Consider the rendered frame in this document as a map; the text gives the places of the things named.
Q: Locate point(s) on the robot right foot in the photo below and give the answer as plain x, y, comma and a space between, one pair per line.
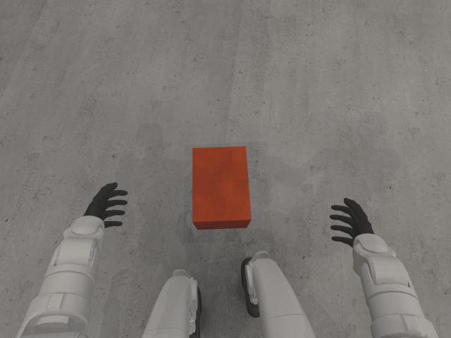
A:
252, 308

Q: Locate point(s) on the robot left thigh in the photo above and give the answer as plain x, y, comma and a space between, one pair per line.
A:
170, 317

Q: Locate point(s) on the carton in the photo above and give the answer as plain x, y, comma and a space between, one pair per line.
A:
220, 188

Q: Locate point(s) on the right robot hand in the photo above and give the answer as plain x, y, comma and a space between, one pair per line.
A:
359, 222

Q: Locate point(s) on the left robot forearm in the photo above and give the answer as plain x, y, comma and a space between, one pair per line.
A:
62, 304

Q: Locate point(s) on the right robot forearm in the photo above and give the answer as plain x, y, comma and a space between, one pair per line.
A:
389, 293

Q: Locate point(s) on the left robot hand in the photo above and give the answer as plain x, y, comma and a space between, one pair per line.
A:
100, 203

